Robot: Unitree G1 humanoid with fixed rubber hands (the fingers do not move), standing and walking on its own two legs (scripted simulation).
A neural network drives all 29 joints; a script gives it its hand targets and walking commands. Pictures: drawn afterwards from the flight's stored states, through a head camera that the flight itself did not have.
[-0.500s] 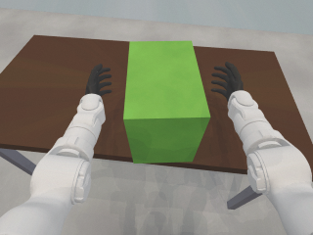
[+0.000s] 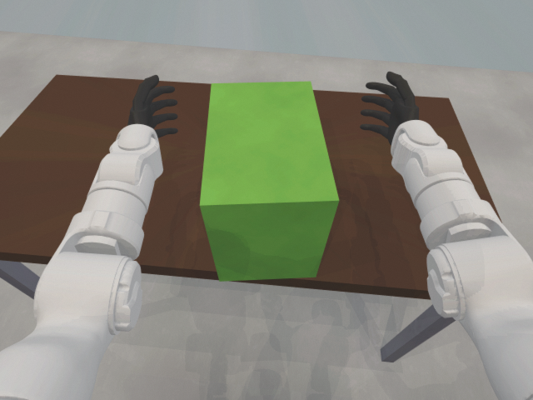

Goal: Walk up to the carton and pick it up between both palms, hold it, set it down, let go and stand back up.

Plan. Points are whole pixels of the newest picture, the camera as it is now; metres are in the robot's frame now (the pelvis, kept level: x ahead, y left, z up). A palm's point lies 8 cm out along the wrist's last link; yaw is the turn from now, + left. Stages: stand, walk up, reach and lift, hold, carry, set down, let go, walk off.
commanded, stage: set down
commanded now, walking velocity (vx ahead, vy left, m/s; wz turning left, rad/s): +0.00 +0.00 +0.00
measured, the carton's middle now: (264, 182) +0.47 +0.01 +0.03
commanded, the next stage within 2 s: none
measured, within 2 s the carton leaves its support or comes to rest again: neither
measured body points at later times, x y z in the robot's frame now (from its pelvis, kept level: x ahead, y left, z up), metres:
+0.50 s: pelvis +0.01 +0.01 +0.00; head +0.02 +0.01 +0.45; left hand +0.41 +0.20 +0.11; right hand +0.42 -0.20 +0.10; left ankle +0.01 +0.12 -0.74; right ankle +0.04 -0.06 -0.74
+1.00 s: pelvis +0.01 +0.01 +0.01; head +0.03 +0.02 +0.46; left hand +0.34 +0.20 +0.07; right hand +0.34 -0.22 +0.07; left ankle +0.01 +0.12 -0.74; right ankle +0.04 -0.06 -0.74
